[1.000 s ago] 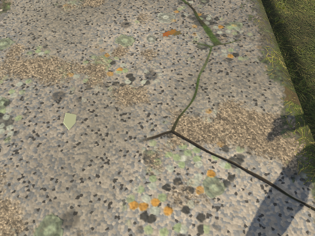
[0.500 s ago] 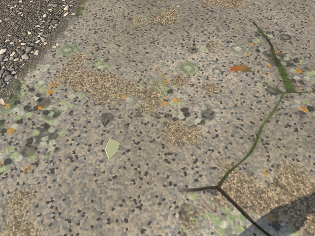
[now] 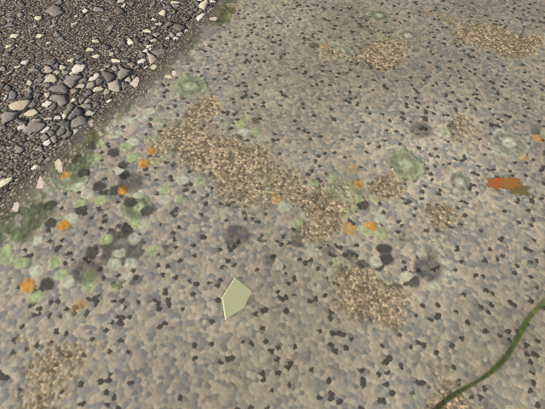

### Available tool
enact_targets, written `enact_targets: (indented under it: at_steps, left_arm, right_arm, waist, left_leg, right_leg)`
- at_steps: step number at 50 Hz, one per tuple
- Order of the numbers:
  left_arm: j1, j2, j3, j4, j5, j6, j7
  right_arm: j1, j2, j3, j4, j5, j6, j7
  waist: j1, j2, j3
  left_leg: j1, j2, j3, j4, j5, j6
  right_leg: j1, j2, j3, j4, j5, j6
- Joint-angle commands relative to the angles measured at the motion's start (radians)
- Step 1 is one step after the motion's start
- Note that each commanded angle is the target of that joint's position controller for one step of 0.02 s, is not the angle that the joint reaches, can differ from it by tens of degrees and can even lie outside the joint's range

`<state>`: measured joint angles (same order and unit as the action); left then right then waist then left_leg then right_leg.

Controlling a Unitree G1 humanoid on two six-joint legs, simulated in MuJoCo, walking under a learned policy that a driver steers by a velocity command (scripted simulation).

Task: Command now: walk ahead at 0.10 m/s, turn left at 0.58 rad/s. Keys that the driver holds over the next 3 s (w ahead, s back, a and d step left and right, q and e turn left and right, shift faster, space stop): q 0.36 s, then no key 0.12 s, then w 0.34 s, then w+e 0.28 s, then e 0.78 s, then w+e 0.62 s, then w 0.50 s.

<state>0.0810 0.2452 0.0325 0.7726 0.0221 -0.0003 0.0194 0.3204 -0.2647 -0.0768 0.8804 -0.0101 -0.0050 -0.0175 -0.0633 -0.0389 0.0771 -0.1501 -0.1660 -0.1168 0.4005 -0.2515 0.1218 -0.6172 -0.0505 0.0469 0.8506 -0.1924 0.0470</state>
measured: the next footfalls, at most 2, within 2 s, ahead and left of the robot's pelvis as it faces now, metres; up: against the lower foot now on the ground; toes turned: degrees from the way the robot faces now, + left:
right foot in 0.14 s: +0.17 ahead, -0.12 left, +0.00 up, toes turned +9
left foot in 0.58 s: +0.04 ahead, +0.08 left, +0.00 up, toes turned +16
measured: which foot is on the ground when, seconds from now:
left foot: down 0.00-0.14, up 0.16-0.56, down 0.58-1.00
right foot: up 0.00-0.12, down 0.14-0.58, up 0.60-1.00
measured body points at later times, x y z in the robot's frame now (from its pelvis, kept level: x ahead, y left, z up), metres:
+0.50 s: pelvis +0.05 -0.04 +0.00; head +0.07 -0.03 +0.45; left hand +0.07 +0.26 -0.11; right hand +0.26 -0.26 -0.11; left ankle +0.00 +0.08 -0.70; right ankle +0.13 -0.13 -0.74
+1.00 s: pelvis +0.16 +0.00 +0.00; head +0.17 +0.01 +0.45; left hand +0.23 +0.29 -0.11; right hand +0.22 -0.26 -0.13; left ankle +0.00 +0.07 -0.74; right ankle +0.30 -0.08 -0.71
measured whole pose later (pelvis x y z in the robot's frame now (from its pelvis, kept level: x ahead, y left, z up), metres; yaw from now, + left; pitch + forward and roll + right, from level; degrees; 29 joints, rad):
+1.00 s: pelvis +0.16 +0.00 +0.00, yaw +16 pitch +2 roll +1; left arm 0.19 0.28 0.06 0.76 0.04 0.01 -0.06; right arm 0.44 -0.26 -0.04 0.90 -0.03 -0.07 -0.01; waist -0.05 -0.03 -0.02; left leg 0.11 -0.04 0.01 0.16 -0.31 0.04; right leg -0.55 -0.04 -0.03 0.70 -0.18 -0.02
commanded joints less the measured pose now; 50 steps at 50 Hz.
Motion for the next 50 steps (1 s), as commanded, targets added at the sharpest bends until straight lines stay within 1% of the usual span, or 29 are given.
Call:
enact_targets:
  at_steps: [1, 4, 5, 6, 7, 8, 9, 10, 11, 12, 13, 14, 17, 20, 22, 24, 26, 27, 28, 29, 30, 31, 32, 33, 35, 38, 43, 47, 50]
  left_arm:
    - [-0.033, 0.104, 0.017, -0.085, -0.008, -0.014, 0.008]
    - [0.015, 0.124, 0.017, -0.085, -0.016, -0.026, 0.014]
    - [0.062, 0.129, 0.017, -0.077, -0.016, -0.031, 0.018]
    - [0.131, 0.136, 0.020, -0.065, -0.006, -0.040, 0.023]
    - [0.208, 0.200, 0.034, -0.063, 0.005, -0.050, 0.035]
    - [0.154, 0.272, 0.041, -0.098, -0.007, -0.033, 0.037]
    - [0.239, 0.206, 0.027, -0.080, -0.029, -0.015, 0.023]
    - [0.193, 0.196, 0.029, -0.092, -0.022, -0.006, 0.028]
    - [0.124, 0.140, 0.015, -0.113, -0.020, 0.003, 0.030]
    - [0.065, 0.121, 0.008, -0.126, -0.011, 0.009, 0.032]
    - [0.050, 0.129, 0.009, -0.130, 0.004, 0.012, 0.031]
    - [0.059, 0.140, 0.014, -0.125, 0.007, 0.009, 0.030]
    - [0.105, 0.154, 0.024, -0.113, 0.007, -0.001, 0.026]
    - [0.130, 0.166, 0.031, -0.104, 0.009, -0.001, 0.017]
    - [0.121, 0.177, 0.036, -0.103, 0.012, 0.003, 0.007]
    - [0.127, 0.194, 0.042, -0.097, 0.014, 0.010, -0.004]
    - [0.140, 0.210, 0.049, -0.092, 0.009, 0.023, -0.016]
    - [0.141, 0.208, 0.050, -0.088, -0.001, 0.033, -0.019]
    - [0.143, 0.166, 0.040, -0.087, 0.000, 0.037, -0.022]
    - [0.146, 0.060, 0.014, -0.110, 0.005, 0.036, -0.032]
    - [0.087, 0.081, 0.014, -0.156, 0.013, 0.034, -0.027]
    - [0.014, 0.170, 0.041, -0.168, 0.007, 0.030, -0.026]
    - [0.066, 0.170, 0.047, -0.142, -0.008, 0.025, -0.040]
    - [0.121, 0.173, 0.051, -0.105, -0.003, 0.019, -0.050]
    - [0.179, 0.167, 0.059, -0.052, 0.019, 0.011, -0.064]
    - [0.128, 0.123, 0.052, -0.058, 0.014, 0.007, -0.070]
    - [0.030, 0.103, 0.043, -0.078, 0.014, -0.002, -0.070]
    - [-0.030, 0.092, 0.033, -0.105, 0.011, -0.012, -0.077]
    - [-0.048, 0.095, 0.029, -0.128, 0.013, -0.018, -0.081]
  right_arm:
    - [0.064, -0.159, -0.037, -0.054, -0.010, 0.008, -0.011]
    - [0.019, -0.175, -0.043, -0.083, -0.014, 0.017, -0.011]
    - [-0.021, -0.179, -0.044, -0.097, -0.009, 0.017, -0.008]
    - [-0.071, -0.178, -0.042, -0.115, 0.004, 0.012, -0.004]
    - [-0.069, -0.132, -0.029, -0.149, 0.023, 0.003, 0.000]
    - [0.057, -0.072, -0.019, -0.158, 0.030, 0.009, -0.005]
    - [0.120, -0.153, -0.039, -0.115, -0.029, 0.025, -0.010]
    - [0.116, -0.142, -0.038, -0.115, -0.020, 0.036, -0.007]
    - [0.037, -0.164, -0.039, -0.114, -0.024, 0.051, -0.001]
    - [-0.016, -0.166, -0.042, -0.129, -0.016, 0.063, 0.013]
    - [-0.015, -0.156, -0.038, -0.132, -0.007, 0.072, 0.027]
    - [-0.022, -0.148, -0.035, -0.136, 0.001, 0.076, 0.035]
    - [-0.047, -0.122, -0.023, -0.159, 0.003, 0.080, 0.045]
    - [-0.090, -0.106, -0.009, -0.184, -0.005, 0.087, 0.051]
    - [-0.108, -0.089, 0.005, -0.195, -0.003, 0.087, 0.054]
    - [-0.113, -0.092, 0.012, -0.199, 0.001, 0.083, 0.053]
    - [-0.074, -0.089, 0.020, -0.186, -0.005, 0.072, 0.054]
    - [-0.027, -0.084, 0.024, -0.166, -0.012, 0.062, 0.056]
    - [0.020, -0.086, 0.027, -0.140, -0.017, 0.053, 0.054]
    - [0.076, -0.141, 0.023, -0.134, -0.029, 0.042, 0.045]
    - [0.061, -0.292, -0.015, -0.155, -0.029, 0.041, 0.035]
    - [0.031, -0.244, -0.011, -0.137, -0.036, 0.041, 0.019]
    - [-0.034, -0.186, 0.012, -0.141, -0.024, 0.029, 0.014]
    - [-0.066, -0.163, 0.018, -0.143, -0.017, 0.014, 0.017]
    - [-0.052, -0.134, 0.025, -0.134, -0.007, -0.018, 0.015]
    - [0.029, -0.131, 0.020, -0.098, 0.000, -0.045, 0.022]
    - [0.108, -0.133, 0.014, -0.056, -0.007, -0.059, 0.017]
    - [0.144, -0.136, 0.010, -0.023, -0.020, -0.072, 0.008]
    - [0.136, -0.146, 0.007, -0.009, -0.022, -0.077, 0.004]
  waist:
    - [-0.001, 0.123, -0.111]
    - [0.027, 0.134, -0.101]
    - [0.058, 0.140, -0.101]
    - [0.109, 0.127, -0.112]
    - [0.127, -0.004, -0.200]
    - [0.047, -0.212, -0.267]
    - [0.045, -0.083, -0.275]
    - [0.028, -0.141, -0.280]
    - [0.039, -0.062, -0.187]
    - [0.031, -0.089, -0.125]
    - [0.029, -0.120, -0.105]
    - [0.031, -0.113, -0.105]
    - [0.045, -0.100, -0.130]
    - [0.063, -0.116, -0.130]
    - [0.068, -0.131, -0.131]
    - [0.077, -0.154, -0.133]
    - [0.064, -0.137, -0.150]
    - [0.034, -0.109, -0.134]
    - [0.009, -0.037, -0.100]
    - [-0.007, 0.239, -0.090]
    - [-0.025, 0.329, 0.028]
    - [-0.020, 0.235, 0.116]
    - [0.044, 0.233, 0.113]
    - [0.072, 0.218, 0.087]
    - [0.080, 0.166, 0.016]
    - [0.055, 0.142, 0.007]
    - [0.007, 0.141, 0.027]
    - [-0.012, 0.137, 0.064]
    - [-0.003, 0.141, 0.070]
  left_leg:
    - [0.165, 0.295, -0.223, 0.062, 0.888, 0.083]
    - [0.136, 0.285, -0.290, 0.117, 0.835, 0.065]
    - [0.091, 0.257, -0.299, 0.145, 0.792, 0.039]
    - [0.022, 0.207, -0.288, 0.212, 0.731, -0.003]
    - [-0.086, 0.141, -0.214, 0.403, 0.481, -0.056]
    - [-0.291, -0.062, -0.028, 0.634, -0.406, -0.091]
    - [-0.294, -0.002, -0.011, 0.785, -0.496, -0.096]
    - [-0.334, 0.022, 0.014, 0.880, -0.429, -0.110]
    - [-0.348, 0.072, 0.021, 0.881, -0.334, -0.127]
    - [-0.342, 0.090, 0.026, 0.852, -0.262, -0.143]
    - [-0.330, 0.086, 0.045, 0.854, -0.230, -0.161]
    - [-0.318, 0.086, 0.052, 0.844, -0.199, -0.166]
    - [-0.322, 0.092, 0.074, 0.766, -0.177, -0.170]
    - [-0.293, 0.121, 0.086, 0.625, -0.188, -0.161]
    - [-0.215, 0.131, 0.103, 0.494, -0.203, -0.142]
    - [-0.148, 0.124, 0.131, 0.382, -0.213, -0.123]
    - [-0.031, 0.113, 0.170, 0.218, -0.171, -0.090]
    - [0.097, 0.103, 0.187, 0.091, -0.104, -0.059]
    - [0.199, 0.109, 0.139, -0.005, -0.151, -0.034]
    - [0.250, 0.362, -0.220, -0.205, -0.460, 0.009]
    - [0.069, 0.555, -0.537, -0.359, -0.678, 0.119]
    - [-0.042, 0.519, -0.489, -0.379, -0.673, 0.133]
    - [-0.045, 0.451, -0.394, -0.376, -0.575, 0.098]
    - [-0.010, 0.398, -0.297, -0.369, -0.436, 0.069]
    - [0.053, 0.340, -0.177, -0.341, -0.253, 0.055]
    - [0.129, 0.348, -0.143, -0.336, -0.172, 0.074]
    - [0.205, 0.384, -0.102, -0.331, -0.071, 0.101]
    - [0.216, 0.414, -0.021, -0.305, 0.065, 0.088]
    - [0.228, 0.433, 0.036, -0.252, 0.242, 0.063]
  right_leg:
    - [-0.013, 0.037, -0.001, -0.052, -0.037, -0.015]
    - [0.110, 0.064, 0.017, -0.187, -0.083, -0.044]
    - [0.210, 0.078, 0.012, -0.283, -0.068, -0.057]
    - [0.361, 0.072, 0.017, -0.430, 0.054, -0.073]
    - [0.576, -0.120, 0.168, -0.477, 0.337, -0.126]
    - [0.708, -0.400, 0.463, -0.472, 0.818, -0.278]
    - [0.661, -0.409, 0.433, -0.390, 1.035, -0.318]
    - [0.633, -0.414, 0.429, -0.422, 0.848, -0.355]
    - [0.530, -0.325, 0.319, -0.492, 0.569, -0.318]
    - [0.462, -0.237, 0.219, -0.532, 0.385, -0.265]
    - [0.428, -0.194, 0.151, -0.541, 0.382, -0.253]
    - [0.418, -0.177, 0.104, -0.544, 0.389, -0.248]
    - [0.455, -0.190, 0.055, -0.551, 0.353, -0.260]
    - [0.447, -0.214, 0.050, -0.565, 0.228, -0.272]
    - [0.408, -0.213, 0.035, -0.565, 0.145, -0.265]
    - [0.390, -0.217, 0.038, -0.553, 0.111, -0.261]
    - [0.336, -0.209, 0.039, -0.558, -0.131, -0.237]
    - [0.234, -0.189, 0.020, -0.546, -0.290, -0.205]
    - [0.113, -0.142, -0.022, -0.479, -0.420, -0.152]
    - [-0.031, -0.033, -0.148, -0.163, -0.476, -0.079]
    - [-0.189, 0.068, -0.134, -0.032, -0.376, -0.052]
    - [-0.150, -0.002, -0.032, 0.035, -0.251, -0.055]
    - [-0.111, -0.002, -0.025, 0.041, -0.164, -0.050]
    - [-0.080, -0.003, -0.034, 0.045, -0.108, -0.042]
    - [-0.038, 0.002, -0.061, 0.102, -0.036, -0.041]
    - [-0.106, -0.007, -0.067, 0.102, 0.015, -0.034]
    - [-0.156, -0.015, -0.068, -0.023, 0.042, -0.017]
    - [-0.116, -0.002, -0.052, -0.131, 0.027, -0.057]
    - [-0.051, 0.012, -0.090, -0.195, -0.020, -0.108]
Over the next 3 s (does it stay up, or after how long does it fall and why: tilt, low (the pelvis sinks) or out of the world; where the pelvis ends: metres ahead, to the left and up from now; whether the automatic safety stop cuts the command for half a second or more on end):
stays up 0.79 -0.24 -0.01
